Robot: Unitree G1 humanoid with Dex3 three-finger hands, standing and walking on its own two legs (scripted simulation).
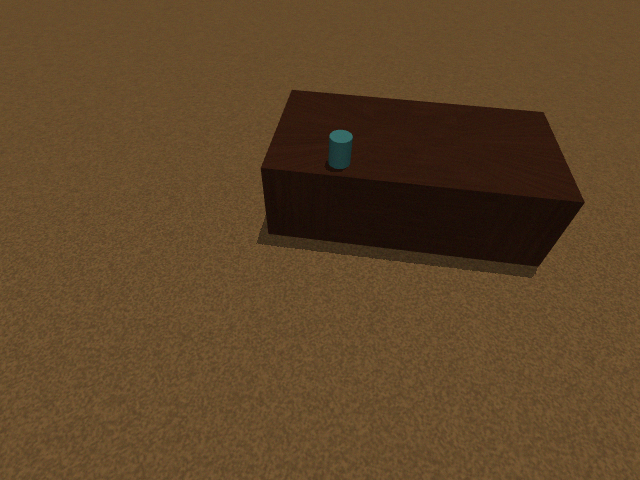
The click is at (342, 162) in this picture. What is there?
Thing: squat round
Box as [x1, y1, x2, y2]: [328, 130, 352, 168]
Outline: 335,130 331,132 329,135 328,162 331,166 335,168 343,168 349,164 352,135 345,130
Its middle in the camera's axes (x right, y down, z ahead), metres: +0.08 -0.33 +1.42
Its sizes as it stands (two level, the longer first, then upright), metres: 0.083 0.083 0.114
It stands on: a support 0.36 m high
